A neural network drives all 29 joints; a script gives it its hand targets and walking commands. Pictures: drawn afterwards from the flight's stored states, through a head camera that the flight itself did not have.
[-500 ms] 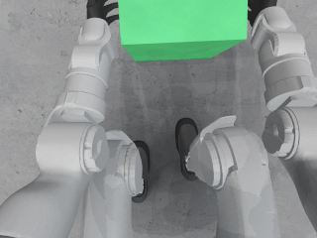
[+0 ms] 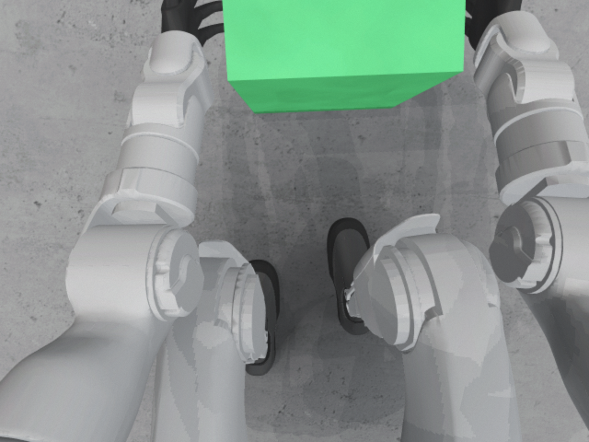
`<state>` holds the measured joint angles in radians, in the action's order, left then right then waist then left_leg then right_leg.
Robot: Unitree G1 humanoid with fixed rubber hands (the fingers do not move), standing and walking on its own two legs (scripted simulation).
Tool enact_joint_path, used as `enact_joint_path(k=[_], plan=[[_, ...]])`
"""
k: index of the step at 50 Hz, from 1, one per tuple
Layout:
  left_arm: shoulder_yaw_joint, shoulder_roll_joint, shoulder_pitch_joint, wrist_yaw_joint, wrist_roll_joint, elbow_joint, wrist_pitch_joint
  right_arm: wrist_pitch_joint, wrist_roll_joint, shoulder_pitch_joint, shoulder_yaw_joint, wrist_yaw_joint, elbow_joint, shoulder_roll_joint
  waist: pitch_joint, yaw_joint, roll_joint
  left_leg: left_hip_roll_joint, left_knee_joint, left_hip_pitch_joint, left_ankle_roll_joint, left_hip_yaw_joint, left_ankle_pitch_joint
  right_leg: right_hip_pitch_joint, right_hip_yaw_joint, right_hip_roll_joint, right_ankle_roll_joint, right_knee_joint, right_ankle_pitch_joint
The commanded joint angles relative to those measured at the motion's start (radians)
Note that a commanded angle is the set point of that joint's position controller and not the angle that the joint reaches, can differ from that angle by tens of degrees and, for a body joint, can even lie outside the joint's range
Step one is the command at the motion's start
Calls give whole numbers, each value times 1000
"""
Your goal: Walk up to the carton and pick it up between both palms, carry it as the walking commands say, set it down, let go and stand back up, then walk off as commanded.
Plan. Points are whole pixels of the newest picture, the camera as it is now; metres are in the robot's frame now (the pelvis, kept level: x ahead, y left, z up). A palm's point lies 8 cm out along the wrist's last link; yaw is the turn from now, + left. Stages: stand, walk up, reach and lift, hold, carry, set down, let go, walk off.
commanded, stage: set down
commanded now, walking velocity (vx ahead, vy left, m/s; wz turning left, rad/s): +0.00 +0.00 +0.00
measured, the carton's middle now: (329, 40) +0.54 -0.10 -0.23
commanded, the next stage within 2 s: none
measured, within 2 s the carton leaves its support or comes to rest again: neither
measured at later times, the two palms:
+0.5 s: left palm (184, 45) +0.54 +0.07 -0.16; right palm (489, 38) +0.49 -0.26 -0.17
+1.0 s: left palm (141, 24) +0.54 +0.10 -0.11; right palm (557, 4) +0.50 -0.29 -0.10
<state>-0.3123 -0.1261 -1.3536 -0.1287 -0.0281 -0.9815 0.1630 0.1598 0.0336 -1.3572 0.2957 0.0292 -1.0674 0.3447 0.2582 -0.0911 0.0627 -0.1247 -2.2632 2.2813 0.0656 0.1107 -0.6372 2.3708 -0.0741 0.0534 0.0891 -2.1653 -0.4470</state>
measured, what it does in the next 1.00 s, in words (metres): stands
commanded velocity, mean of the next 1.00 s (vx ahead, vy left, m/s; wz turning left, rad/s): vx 0.00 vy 0.00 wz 0.00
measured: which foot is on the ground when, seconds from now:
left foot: down 0.00-1.00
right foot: down 0.00-1.00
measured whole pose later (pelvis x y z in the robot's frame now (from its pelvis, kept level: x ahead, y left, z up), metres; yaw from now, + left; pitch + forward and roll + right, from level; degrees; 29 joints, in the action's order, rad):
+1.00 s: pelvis +0.00 -0.01 +0.03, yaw -1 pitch +35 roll +2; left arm -0.11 -0.26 -1.27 -0.17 0.19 -0.87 0.16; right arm 0.10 0.21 -1.24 0.21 -0.03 -0.93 0.44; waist 0.29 -0.07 0.03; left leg -0.10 -2.20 2.15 0.05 0.10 -0.67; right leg 2.27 -0.07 0.01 0.09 -2.10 -0.46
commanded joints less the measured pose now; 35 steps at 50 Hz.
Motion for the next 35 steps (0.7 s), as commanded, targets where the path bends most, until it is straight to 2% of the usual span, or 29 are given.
enact_joint_path(k=[1,7,10,13,16,22,27,35], plan=[[266,707,-417,187,41,48,-18,-2,39,-383,-240,203,45,-741,-899,-31,-7,-31,216,-250,-22,-141,135,-657,159,-75,-39,103,188],[222,509,-360,137,34,34,-43,-40,30,-338,-195,141,2,-534,-910,-23,-11,-21,218,-284,-39,-144,137,-670,157,-69,-51,101,182],[194,261,-300,74,46,31,-70,-80,43,-276,-153,62,-46,-286,-913,-26,-26,-7,225,-321,-55,-146,131,-704,153,-62,-60,110,171],[204,-18,-232,-3,100,11,-92,-128,92,-218,-131,-37,-63,11,-911,-40,-34,9,240,-369,-64,-151,130,-746,151,-55,-61,130,167],[233,-97,-255,-39,164,20,-102,-158,136,-246,-130,-90,-32,105,-976,-49,-38,13,235,-388,-66,-149,160,-796,155,-54,-62,127,212],[249,-166,-258,-55,208,72,-122,-183,175,-238,-125,-113,20,172,-1135,-43,-39,21,215,-387,-72,-143,238,-911,174,-49,-55,106,360],[242,-193,-238,-45,209,56,-114,-173,193,-213,-133,-99,1,184,-1082,-21,-45,34,217,-343,-66,-140,193,-893,187,-40,-52,113,328],[233,-218,-237,-25,218,57,-110,-164,191,-184,-115,-82,9,215,-1055,-23,-45,50,212,-333,-63,-134,162,-904,197,-33,-50,121,302]])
